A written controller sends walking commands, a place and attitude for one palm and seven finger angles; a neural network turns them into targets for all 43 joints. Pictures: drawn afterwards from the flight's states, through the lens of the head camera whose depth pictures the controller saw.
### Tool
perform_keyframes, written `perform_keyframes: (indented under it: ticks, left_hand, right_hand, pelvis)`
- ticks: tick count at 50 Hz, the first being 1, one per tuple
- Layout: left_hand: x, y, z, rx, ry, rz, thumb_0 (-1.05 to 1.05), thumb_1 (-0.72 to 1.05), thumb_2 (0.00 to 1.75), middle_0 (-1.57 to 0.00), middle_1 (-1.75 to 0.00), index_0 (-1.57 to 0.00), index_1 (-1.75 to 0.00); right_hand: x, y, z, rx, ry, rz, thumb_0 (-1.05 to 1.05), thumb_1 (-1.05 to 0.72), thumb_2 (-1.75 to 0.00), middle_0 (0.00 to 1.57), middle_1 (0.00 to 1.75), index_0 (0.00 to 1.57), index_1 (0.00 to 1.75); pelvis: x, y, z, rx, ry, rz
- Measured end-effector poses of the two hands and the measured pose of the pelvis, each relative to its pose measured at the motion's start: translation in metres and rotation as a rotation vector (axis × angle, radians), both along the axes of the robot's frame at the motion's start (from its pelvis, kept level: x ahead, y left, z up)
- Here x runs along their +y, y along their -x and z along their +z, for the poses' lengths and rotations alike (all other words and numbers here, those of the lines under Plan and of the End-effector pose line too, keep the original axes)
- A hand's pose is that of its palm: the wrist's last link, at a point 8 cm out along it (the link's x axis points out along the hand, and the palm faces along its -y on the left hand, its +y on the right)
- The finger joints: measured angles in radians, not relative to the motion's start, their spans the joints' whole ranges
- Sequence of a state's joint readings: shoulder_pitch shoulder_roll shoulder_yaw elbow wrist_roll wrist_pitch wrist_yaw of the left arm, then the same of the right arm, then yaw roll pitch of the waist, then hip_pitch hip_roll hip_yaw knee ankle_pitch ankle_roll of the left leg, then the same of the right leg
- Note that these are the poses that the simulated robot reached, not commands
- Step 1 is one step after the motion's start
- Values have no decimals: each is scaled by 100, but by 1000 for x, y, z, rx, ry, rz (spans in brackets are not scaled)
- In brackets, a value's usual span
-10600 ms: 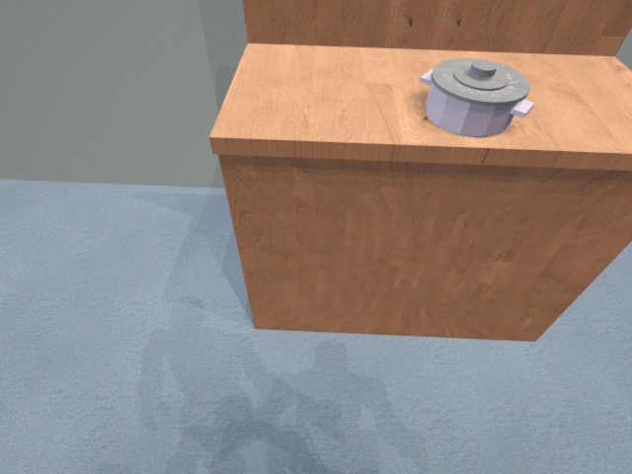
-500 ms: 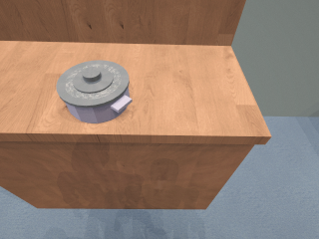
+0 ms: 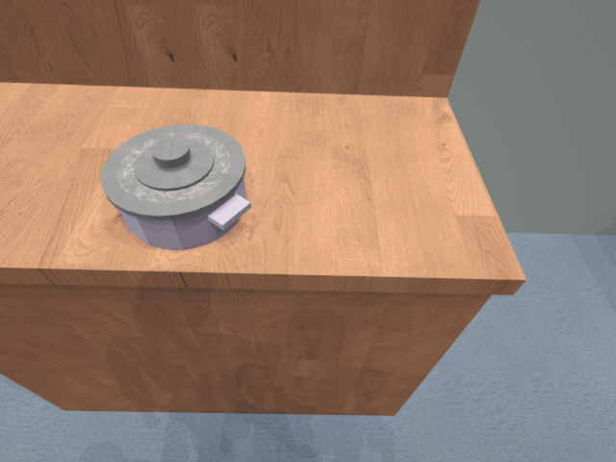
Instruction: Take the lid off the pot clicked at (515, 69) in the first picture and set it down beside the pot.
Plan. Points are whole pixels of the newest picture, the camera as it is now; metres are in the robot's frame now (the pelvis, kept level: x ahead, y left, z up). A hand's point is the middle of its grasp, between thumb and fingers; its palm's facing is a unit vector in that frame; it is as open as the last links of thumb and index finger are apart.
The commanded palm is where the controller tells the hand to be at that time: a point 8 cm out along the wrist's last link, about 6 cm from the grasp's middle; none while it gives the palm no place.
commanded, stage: look again from close up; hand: left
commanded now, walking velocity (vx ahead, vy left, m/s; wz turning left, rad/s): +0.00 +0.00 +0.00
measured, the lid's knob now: (171, 152) +0.45 +0.22 +0.16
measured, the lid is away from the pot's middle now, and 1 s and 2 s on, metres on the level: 0.00 0.00 0.00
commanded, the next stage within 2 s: shuffle to correct the standing spot in 0.26 s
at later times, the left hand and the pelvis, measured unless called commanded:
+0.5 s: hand out of the picture +0.01 +0.18 -0.18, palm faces +0.07 -0.98 -0.20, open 7.4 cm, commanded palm none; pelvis -0.01 +0.00 +0.00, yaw +1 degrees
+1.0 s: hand out of the picture -0.01 +0.26 -0.17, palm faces +0.06 -0.98 -0.20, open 7.4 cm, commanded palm none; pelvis -0.05 +0.07 +0.01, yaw +2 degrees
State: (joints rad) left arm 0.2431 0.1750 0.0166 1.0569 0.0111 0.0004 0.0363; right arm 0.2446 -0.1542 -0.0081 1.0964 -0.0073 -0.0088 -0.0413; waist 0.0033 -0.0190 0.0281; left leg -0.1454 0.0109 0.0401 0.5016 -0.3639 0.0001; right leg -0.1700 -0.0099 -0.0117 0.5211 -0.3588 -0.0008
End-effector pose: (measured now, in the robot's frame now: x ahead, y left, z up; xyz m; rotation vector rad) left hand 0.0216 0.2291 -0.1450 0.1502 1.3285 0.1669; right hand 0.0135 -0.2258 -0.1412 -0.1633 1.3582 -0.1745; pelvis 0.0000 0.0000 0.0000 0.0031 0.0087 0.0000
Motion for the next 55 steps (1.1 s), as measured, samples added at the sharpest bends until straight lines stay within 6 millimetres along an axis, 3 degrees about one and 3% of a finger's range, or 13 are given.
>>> perform_keyframes:
  ticks: [25, 31, 38, 45, 55]
  left_hand:
    - [3, 19, 1, 16, 0, 39, 1, 91, 90, -20, -30, -20, -30]
    - [25, 35, 0, -2, -29, 68, 1, 90, 90, -20, -30, -20, -30]
    - [71, 59, -11, 40, -49, 72, 1, 90, 90, -20, -30, -20, -30]
    - [89, 49, 5, -22, -40, 42, 1, 91, 90, -20, -30, -20, -30]
    - [59, 23, 9, -54, 28, -3, 1, 92, 90, -20, -30, -20, -30]
  right_hand:
    - [9, 19, -1, 45, -8, 1, 1, -91, -90, 20, 30, 20, 30]
    - [13, 13, -1, 16, 15, 22, 1, -91, -90, 20, 30, 20, 30]
    - [36, -1, 5, -107, 47, 46, 0, -91, -90, 20, 30, 20, 30]
    - [67, 21, 15, -94, 7, 55, 0, -91, -90, 20, 30, 20, 30]
    - [67, 68, 13, 19, -8, -5, 1, -91, -90, 20, 30, 20, 30]
  pelvis:
    - [4, 8, 1, -1, 4, 15]
    - [19, 24, -3, -3, -3, 27]
    - [52, 43, -11, -15, -22, 21]
    - [65, 48, 3, 5, -11, 34]
    - [61, 46, 8, 9, -4, 41]
